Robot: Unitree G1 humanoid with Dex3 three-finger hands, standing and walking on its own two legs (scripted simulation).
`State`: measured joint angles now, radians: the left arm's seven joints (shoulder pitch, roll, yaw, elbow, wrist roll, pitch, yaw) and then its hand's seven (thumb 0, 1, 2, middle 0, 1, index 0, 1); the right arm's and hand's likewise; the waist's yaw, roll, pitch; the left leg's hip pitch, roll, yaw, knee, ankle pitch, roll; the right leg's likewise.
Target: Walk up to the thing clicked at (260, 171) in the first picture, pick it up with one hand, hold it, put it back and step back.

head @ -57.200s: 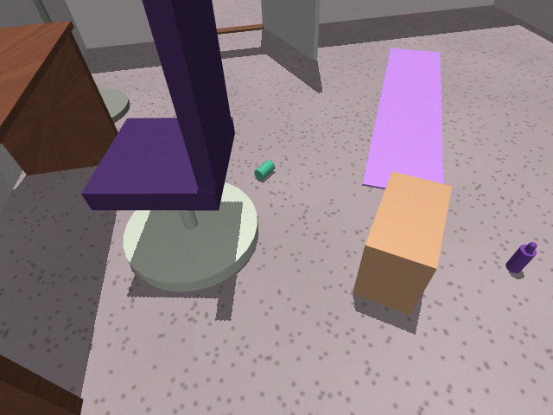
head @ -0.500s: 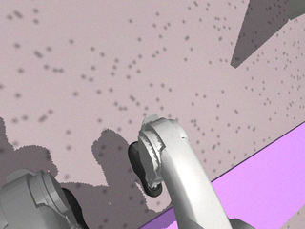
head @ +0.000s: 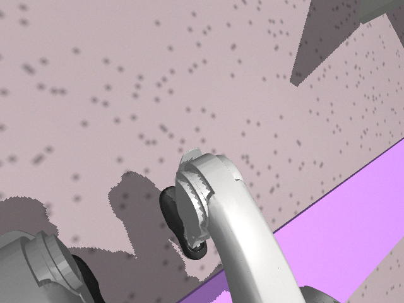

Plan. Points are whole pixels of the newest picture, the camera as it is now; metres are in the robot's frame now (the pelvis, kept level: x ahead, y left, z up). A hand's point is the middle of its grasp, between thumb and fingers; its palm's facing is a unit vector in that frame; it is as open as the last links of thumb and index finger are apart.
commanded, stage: rest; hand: left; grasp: from above
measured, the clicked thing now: out of the picture +0.47 +0.30 -0.29
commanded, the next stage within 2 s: open in 0.14 s
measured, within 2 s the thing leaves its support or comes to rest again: neither
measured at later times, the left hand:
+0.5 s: hand out of the picture +0.45 +0.29 -0.26, palm faces -0.07 -0.47 -0.88, open 12.8 cm
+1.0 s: hand out of the picture +0.45 +0.29 -0.26, palm faces -0.05 -0.48 -0.88, open 12.7 cm
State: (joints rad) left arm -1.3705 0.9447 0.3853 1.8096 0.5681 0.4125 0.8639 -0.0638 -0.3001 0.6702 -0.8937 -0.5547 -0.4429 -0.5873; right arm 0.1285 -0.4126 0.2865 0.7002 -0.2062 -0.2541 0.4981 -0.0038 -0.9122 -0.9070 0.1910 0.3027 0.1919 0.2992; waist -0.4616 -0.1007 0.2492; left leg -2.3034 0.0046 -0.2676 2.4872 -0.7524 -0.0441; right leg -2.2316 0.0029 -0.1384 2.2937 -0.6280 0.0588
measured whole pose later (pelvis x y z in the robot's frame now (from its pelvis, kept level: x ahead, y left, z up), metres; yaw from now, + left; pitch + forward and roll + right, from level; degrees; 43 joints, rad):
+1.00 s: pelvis -0.01 +0.00 +0.00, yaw -1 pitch +28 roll -15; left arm -1.35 0.99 0.37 1.82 0.54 0.39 0.85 0.00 -0.26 0.75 -0.38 -0.70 -0.33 -0.72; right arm 0.12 -0.43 0.33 0.70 -0.20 -0.31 0.47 0.00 -0.88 -0.90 0.19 0.30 0.19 0.30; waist -0.48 -0.12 0.30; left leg -2.27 0.00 -0.29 2.51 -0.75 -0.04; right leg -2.19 0.01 -0.16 2.29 -0.61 0.07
